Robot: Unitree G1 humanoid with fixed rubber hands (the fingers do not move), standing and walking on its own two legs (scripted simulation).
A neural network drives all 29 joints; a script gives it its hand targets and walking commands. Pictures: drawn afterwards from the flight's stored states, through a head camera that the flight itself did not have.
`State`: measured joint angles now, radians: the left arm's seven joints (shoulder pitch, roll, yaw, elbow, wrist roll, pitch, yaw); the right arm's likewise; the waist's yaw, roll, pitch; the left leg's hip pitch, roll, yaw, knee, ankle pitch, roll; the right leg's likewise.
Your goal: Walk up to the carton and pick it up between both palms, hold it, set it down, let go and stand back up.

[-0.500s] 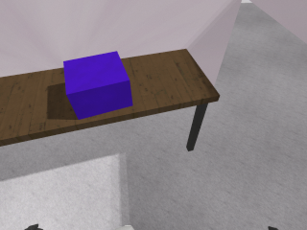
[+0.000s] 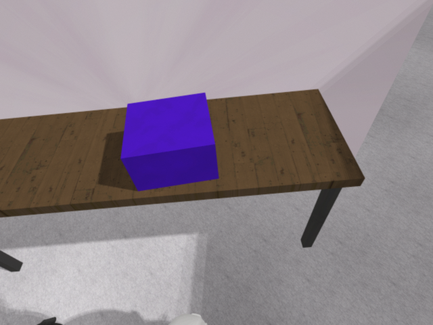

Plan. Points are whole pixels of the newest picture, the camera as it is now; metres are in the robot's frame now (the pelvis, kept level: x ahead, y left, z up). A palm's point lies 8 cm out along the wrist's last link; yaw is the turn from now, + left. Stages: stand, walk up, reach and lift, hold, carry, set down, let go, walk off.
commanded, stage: walk up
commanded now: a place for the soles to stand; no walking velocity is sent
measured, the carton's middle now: (172, 140) +0.64 +0.18 -0.11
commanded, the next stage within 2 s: none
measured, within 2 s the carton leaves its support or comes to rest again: neither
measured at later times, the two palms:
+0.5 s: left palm (22, 316) +0.15 +0.40 -0.08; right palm (368, 299) +0.20 -0.25 -0.08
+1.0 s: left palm out of the picture +0.13 +0.38 -0.07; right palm (361, 284) +0.23 -0.26 -0.10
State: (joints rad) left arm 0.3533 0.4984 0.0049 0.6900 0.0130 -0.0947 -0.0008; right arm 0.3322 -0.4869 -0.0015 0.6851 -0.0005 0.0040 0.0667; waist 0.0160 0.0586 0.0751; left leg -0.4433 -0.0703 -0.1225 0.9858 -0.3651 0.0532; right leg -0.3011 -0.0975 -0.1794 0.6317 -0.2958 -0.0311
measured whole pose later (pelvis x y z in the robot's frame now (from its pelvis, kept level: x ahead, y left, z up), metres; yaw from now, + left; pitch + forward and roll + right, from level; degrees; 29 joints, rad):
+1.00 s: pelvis +0.10 +0.04 -0.01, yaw +6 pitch -2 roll +1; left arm 0.34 0.48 0.00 0.69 0.01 -0.04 0.00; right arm 0.28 -0.46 0.00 0.70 0.00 0.01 0.01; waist 0.01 0.03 0.08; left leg -0.32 -0.01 -0.02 0.72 -0.35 0.04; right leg -0.30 -0.09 -0.16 0.68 -0.35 -0.03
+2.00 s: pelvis +0.12 +0.03 +0.00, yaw +8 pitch -2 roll +0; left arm 0.25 0.47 0.00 0.69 0.01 -0.01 -0.02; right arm 0.26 -0.46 0.00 0.77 0.00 -0.04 -0.01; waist 0.01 -0.03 0.08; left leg -0.27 0.01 -0.02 0.63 -0.33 -0.01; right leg -0.31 -0.08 -0.13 0.64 -0.30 -0.02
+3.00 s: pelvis +0.15 +0.16 +0.00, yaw +13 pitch -1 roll +0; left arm 0.33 0.53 0.00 0.69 0.01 -0.03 0.03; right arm 0.30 -0.47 -0.01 0.77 0.00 0.01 0.04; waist -0.05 0.02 0.08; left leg -0.34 -0.02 0.01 0.65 -0.30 0.05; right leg -0.37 -0.04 -0.04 0.75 -0.39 -0.02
